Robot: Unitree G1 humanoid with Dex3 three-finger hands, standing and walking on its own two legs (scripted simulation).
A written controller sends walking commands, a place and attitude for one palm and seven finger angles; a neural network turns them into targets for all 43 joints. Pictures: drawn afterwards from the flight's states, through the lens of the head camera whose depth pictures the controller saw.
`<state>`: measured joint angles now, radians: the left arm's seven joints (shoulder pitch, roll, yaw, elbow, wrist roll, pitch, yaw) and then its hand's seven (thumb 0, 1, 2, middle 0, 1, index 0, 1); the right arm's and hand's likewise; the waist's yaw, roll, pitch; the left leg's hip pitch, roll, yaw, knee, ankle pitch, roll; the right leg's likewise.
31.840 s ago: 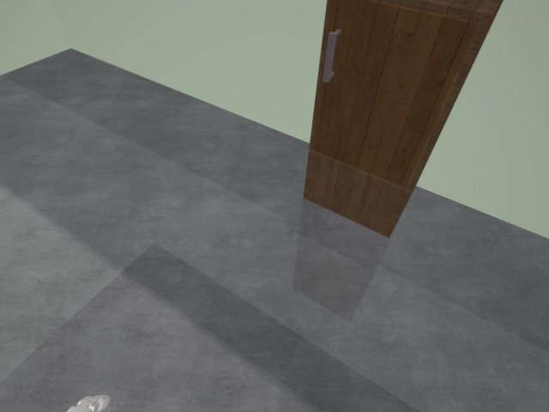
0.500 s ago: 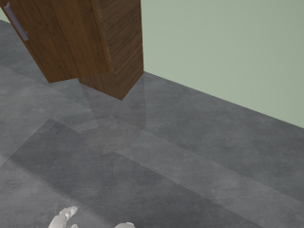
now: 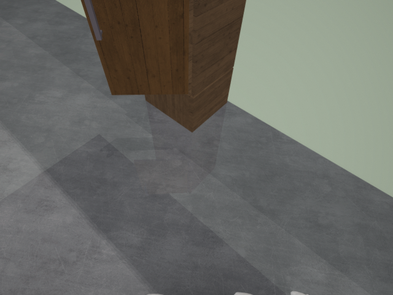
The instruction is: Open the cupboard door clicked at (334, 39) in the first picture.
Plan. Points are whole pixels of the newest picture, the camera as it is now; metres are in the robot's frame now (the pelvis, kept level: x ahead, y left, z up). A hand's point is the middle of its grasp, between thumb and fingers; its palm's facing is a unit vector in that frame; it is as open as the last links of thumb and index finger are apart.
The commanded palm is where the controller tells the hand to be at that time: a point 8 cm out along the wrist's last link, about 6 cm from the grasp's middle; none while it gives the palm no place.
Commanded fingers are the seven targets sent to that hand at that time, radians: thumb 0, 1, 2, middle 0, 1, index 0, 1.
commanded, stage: take the last steps up to it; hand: left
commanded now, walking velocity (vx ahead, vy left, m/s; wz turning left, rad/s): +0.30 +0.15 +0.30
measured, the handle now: (94, 17) +1.04 +0.48 +0.00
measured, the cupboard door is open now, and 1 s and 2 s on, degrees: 44 44 44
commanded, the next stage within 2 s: come to a stop and stand still in 1.52 s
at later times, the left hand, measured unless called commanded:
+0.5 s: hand out of the picture +0.00 +0.22 -0.19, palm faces +0.22 -0.96 -0.18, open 7.4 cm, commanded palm none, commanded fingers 0.00 0.90 0.90 -0.20 -0.30 -0.20 -0.30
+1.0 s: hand (102, 228) +0.27 +0.26 -0.15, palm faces +0.19 -0.96 -0.21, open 7.2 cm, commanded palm none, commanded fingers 0.00 0.90 0.90 -0.20 -0.30 -0.20 -0.30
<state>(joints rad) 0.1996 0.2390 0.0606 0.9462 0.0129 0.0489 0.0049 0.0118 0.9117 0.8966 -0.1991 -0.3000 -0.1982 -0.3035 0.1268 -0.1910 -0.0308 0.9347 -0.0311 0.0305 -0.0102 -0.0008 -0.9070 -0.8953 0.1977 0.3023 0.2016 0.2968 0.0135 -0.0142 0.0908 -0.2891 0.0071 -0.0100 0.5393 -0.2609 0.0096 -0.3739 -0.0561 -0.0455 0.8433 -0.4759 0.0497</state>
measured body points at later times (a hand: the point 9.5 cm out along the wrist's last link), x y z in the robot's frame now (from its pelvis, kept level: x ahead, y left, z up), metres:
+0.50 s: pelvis +0.09 +0.05 -0.01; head +0.12 +0.07 +0.43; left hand -0.01 +0.27 -0.17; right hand +0.23 -0.18 -0.14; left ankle +0.12 +0.17 -0.74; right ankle +0.01 -0.11 -0.69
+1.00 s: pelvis +0.25 +0.07 +0.01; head +0.28 +0.07 +0.46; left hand +0.26 +0.31 -0.14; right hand +0.29 -0.16 -0.15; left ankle +0.25 +0.21 -0.68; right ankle +0.25 -0.02 -0.73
